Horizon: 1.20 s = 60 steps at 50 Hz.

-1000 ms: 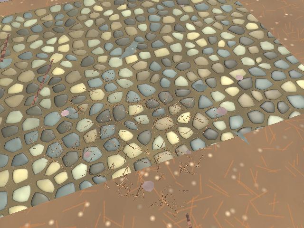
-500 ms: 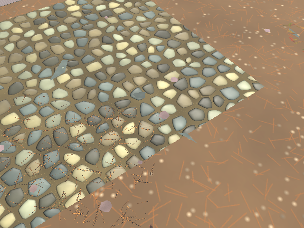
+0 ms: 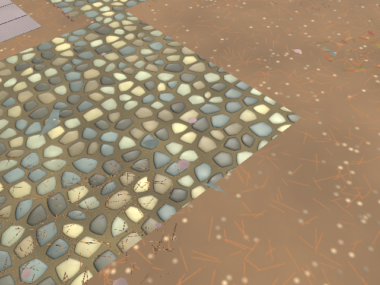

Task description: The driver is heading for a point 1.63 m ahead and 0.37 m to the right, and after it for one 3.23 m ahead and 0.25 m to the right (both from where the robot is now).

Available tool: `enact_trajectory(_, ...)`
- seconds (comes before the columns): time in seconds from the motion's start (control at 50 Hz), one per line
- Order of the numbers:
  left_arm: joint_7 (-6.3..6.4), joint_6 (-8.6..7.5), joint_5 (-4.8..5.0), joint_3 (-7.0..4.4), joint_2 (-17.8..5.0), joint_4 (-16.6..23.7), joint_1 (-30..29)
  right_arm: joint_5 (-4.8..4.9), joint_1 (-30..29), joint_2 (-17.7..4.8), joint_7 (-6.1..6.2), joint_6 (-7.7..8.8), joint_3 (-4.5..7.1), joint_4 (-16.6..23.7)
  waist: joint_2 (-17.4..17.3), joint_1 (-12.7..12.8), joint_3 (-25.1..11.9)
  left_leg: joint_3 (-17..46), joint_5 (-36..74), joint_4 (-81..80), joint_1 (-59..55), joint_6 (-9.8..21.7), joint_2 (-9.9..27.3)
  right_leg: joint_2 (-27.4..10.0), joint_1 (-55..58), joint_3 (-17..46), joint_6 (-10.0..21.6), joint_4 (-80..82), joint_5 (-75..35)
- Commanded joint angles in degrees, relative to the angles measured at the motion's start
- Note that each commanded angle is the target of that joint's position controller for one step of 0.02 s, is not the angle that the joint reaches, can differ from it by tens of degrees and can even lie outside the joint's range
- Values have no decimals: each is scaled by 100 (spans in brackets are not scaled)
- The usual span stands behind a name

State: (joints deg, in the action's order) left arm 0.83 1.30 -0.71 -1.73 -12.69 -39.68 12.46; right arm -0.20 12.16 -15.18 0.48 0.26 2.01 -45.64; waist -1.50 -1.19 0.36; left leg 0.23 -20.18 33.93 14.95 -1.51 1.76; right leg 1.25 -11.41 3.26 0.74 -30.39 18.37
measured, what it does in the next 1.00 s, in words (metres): walks ahead, turning right: left foot, then right foot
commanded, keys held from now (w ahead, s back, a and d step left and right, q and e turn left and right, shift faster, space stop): w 0.28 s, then w+e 0.72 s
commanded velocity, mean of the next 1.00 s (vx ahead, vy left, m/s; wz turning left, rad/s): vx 0.42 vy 0.00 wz -0.31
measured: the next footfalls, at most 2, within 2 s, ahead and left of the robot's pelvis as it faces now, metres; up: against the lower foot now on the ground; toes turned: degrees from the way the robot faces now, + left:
left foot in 0.22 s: +0.10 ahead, +0.13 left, +0.00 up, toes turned +1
right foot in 0.72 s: +0.44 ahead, -0.09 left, +0.00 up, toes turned -12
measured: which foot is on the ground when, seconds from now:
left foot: up 0.00-0.20, down 0.22-0.72, up 0.74-1.00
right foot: down 0.00-0.20, up 0.22-0.70, down 0.72-1.00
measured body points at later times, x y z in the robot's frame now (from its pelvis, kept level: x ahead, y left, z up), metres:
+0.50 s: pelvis +0.15 +0.05 +0.01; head +0.16 +0.07 +0.46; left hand +0.33 +0.30 -0.10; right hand +0.13 -0.21 -0.11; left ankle +0.06 +0.13 -0.73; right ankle +0.28 -0.13 -0.66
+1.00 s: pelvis +0.43 -0.01 +0.01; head +0.46 -0.03 +0.46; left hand +0.60 +0.23 -0.10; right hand +0.52 -0.33 -0.07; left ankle +0.63 +0.13 -0.66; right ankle +0.40 -0.08 -0.73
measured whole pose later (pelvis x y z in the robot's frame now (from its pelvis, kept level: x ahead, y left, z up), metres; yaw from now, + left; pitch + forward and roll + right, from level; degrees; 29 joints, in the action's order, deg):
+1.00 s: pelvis +0.43 -0.01 +0.01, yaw -20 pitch +2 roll -1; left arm -0.4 -3.0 0.8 -3.6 -16.0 -40.7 18.0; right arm -1.2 7.3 -18.1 0.5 5.4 1.7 -37.6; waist -2.1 2.4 2.2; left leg 6.1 -6.7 50.4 39.9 -4.2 7.4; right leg 7.9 -10.7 5.9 5.8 -19.8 10.1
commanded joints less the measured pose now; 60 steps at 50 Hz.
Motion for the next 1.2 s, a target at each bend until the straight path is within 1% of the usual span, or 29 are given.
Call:
enact_trajectory(0.02, 72, -156, 60, -362, -1289, 145, 555, 155, -711, -623, 4, 216, 198, 604, 1465, 487, 785, -90, -887, 1280, 1594, 222, -99, -1657, -134, 2513, 1189, 2077, 2619)
enact_trajectory(0.08, 80, -299, 165, -330, -1140, 125, 439, 209, -614, -600, -135, 391, 214, 592, 1137, 376, 665, 140, -968, 1331, 2122, 486, 238, -1763, 487, 2404, 1230, 2041, 1770)
enact_trajectory(0.16, -13, -275, 225, -348, -1191, 173, -61, 135, 159, -489, -269, 477, 192, 189, 841, -105, 131, -460, 818, -225, -370, 407, -211, -1108, -571, 1139, 923, 1583, 623)
enact_trajectory(0.2, -49, -289, 145, -239, -831, 140, -7, 145, 1057, -625, -224, 442, 272, -127, 460, -467, -60, -278, 687, -472, -1638, 382, -213, -751, -1339, 743, 653, 624, 676)
enact_trajectory(0.22, -75, -336, 57, -102, -378, 250, -115, 104, 1660, -1051, -156, 461, 346, -162, -772, -651, -192, 1437, -61, -1332, -2150, 747, 964, -177, -2029, 79, 197, -1398, 770)
enact_trajectory(0.24, -34, -456, 198, -154, -514, 564, -19, 32, 1816, -1708, -211, 498, 466, -103, -1795, -520, -312, 4082, -1584, -2368, -2343, 1731, 2092, 295, -3174, 19, 4, -2863, 1588)
enact_trajectory(0.26, -5, -540, 350, -266, -936, 501, -41, 7, 1328, -1365, -211, 536, 366, 11, -1086, -365, 141, 4410, -2709, -2652, -1936, 1909, 2244, -150, -3667, 357, 85, -3610, 1339)
enact_trajectory(0.28, -21, -582, 359, -310, -1091, 460, -178, 31, 1012, -1066, -185, 563, 274, 90, -766, -270, 555, 3740, -2449, -2601, -1660, 1695, 2005, -409, -3872, 318, 199, -3705, 700)
enact_trajectory(0.32, -49, -580, 213, -309, -933, 252, -75, -20, 681, -884, -156, 571, 197, 162, -420, -115, 542, 2418, -1026, -2565, -1476, 1274, 1461, -678, -3646, 254, 224, -3386, -217)
enact_trajectory(0.38, -136, -519, 206, -283, -729, 125, -29, -42, 883, -745, -101, 590, 153, 84, -388, -150, 341, 1141, 822, -2636, -1475, 1045, 1075, -690, -3388, 124, 116, -3159, -1095)
enact_trajectory(0.48, -193, -520, 225, -209, -540, 408, -642, -70, 927, -794, -26, 542, 139, 0, -269, -259, 460, -56, 2201, -2798, -1255, 938, 899, -454, -3183, 24, -62, -1690, -2146)
enact_trajectory(0.6, -474, -583, 238, -85, -387, 833, -1555, 30, 1315, -946, 39, 432, 171, -250, -105, -475, 767, -646, 3271, -2629, -1857, 856, 1189, -331, -2952, -520, 173, -370, -2316)
enact_trajectory(0.66, -558, -567, 216, -192, -632, 924, -1360, 42, 1209, -1173, 117, 296, 240, -186, -420, -119, 289, -880, 6288, -1577, -2443, 774, 1296, 93, -2341, -938, 504, -333, -1471)
enact_trajectory(0.7, -510, -514, 235, -419, -1085, 677, -133, 11, 1078, -1300, 193, 184, 285, -82, -547, 576, -505, -975, 7341, 177, -2224, 685, 1248, 432, -746, -987, 829, -206, -1219)
enact_trajectory(0.72, -401, -469, 230, -578, -1388, 464, 849, 15, 906, -1316, 222, 199, 273, 41, -257, 1134, -976, -1002, 6330, 1650, -1032, 518, 1058, 202, 1017, -399, 1096, 105, -1421)
enact_trajectory(0.74, -286, -430, 203, -657, -1916, 401, 1182, -203, 1455, -479, 109, 345, 22, 323, 1260, 611, -1669, -827, 589, 3861, 1569, 202, 87, -1374, 3455, 2271, 1943, -126, -1225)
enact_trajectory(0.76, -257, -481, 190, -597, -1711, 498, 1232, -37, 1367, -645, -14, 611, -20, 424, 1060, 692, -2589, 462, -1367, 5048, 2657, 176, -536, -2167, 4081, 4739, 2662, 924, -7)
enact_trajectory(0.78, -241, -502, 146, -518, -1400, 432, 1070, 202, 556, -1043, -88, 764, 110, 658, 588, 885, -1688, 750, -757, 4983, 3191, 274, -145, -1876, 3416, 3872, 2191, 1286, 58)
enact_trajectory(0.8, -235, -518, 167, -466, -1264, 445, 666, 241, 261, -1011, -95, 843, 83, 812, 210, 620, -898, 648, -191, 4445, 3113, 327, 111, -1624, 2368, 3028, 1950, 1432, -339)
enact_trajectory(0.82, -243, -533, 171, -419, -1153, 520, 267, 122, 232, -933, -52, 847, 91, 769, -148, 314, -466, 578, 71, 3927, 2810, 259, 306, -1336, 1454, 2488, 1778, 1554, -928)
enact_trajectory(0.86, -226, -551, 89, -365, -991, 640, -132, -16, 487, -956, -31, 695, 145, 753, 162, -72, -200, 558, 358, 3476, 2147, 73, 524, -962, 359, 1898, 1715, 1811, -1649)
enact_trajectory(0.88, -211, -567, 122, -372, -999, 607, -167, -61, 560, -895, -25, 628, 141, 761, 235, -135, -168, 472, 406, 3286, 2034, -52, 547, -898, 52, 1745, 1755, 1871, -1913)
enact_trajectory(0.94, -115, -572, 140, -413, -1192, 442, 8, -127, 147, -685, 20, 518, 79, 957, 344, -63, 36, 256, 987, 2341, 1951, -336, 490, -658, -708, 1229, 1679, 1899, -2286)
enact_trajectory(1.0, -45, -501, 192, -434, -1283, 290, 305, -99, -652, -480, 11, 553, -5, 1152, 448, 302, 65, 189, 2192, 777, 1567, -357, 206, -335, -895, 986, 1337, 1688, -1752)
enact_trajectory(1.06, -20, -444, 241, -457, -1375, 137, 656, 31, -1149, -577, -58, 617, 24, 1293, 564, 536, -37, 287, 2563, -22, 1238, -335, -48, -482, -581, 1360, 1221, 1440, -1223)
enact_trajectory(1.12, 6, -409, 234, -418, -1254, 55, 736, 69, -1024, -836, -139, 676, 135, 1284, 770, 427, -143, 485, 2129, -396, 1155, -111, 7, -833, 151, 1869, 1083, 870, -1008)
enact_trajectory(1.16, -6, -378, 184, -388, -1158, 19, 705, 45, -500, -911, -145, 716, 219, 1159, 886, 133, -224, 294, 1728, -631, 493, 177, -39, -828, 264, 1919, 932, 404, -1408)
enact_trajectory(1.18, -37, -391, 143, -299, -916, 25, 766, -23, 38, -1078, -113, 749, 302, 1076, 738, -121, -607, 397, 1637, -685, -432, 428, 146, -511, 114, 1667, 748, -431, -1723)
enact_trajectory(1.2, -64, -419, 25, -163, -544, 90, 1088, -108, 815, -1414, -84, 752, 372, 1037, -162, -270, -1476, 1510, 1591, -525, -1994, 883, 1182, -77, -696, 1209, 500, -2137, -531)
Keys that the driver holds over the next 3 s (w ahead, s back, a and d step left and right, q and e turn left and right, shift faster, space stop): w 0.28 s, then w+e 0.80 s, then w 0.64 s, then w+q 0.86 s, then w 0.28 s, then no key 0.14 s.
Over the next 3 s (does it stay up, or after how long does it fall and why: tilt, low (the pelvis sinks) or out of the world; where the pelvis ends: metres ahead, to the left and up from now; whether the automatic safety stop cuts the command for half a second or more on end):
stays up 1.45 -0.39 0.01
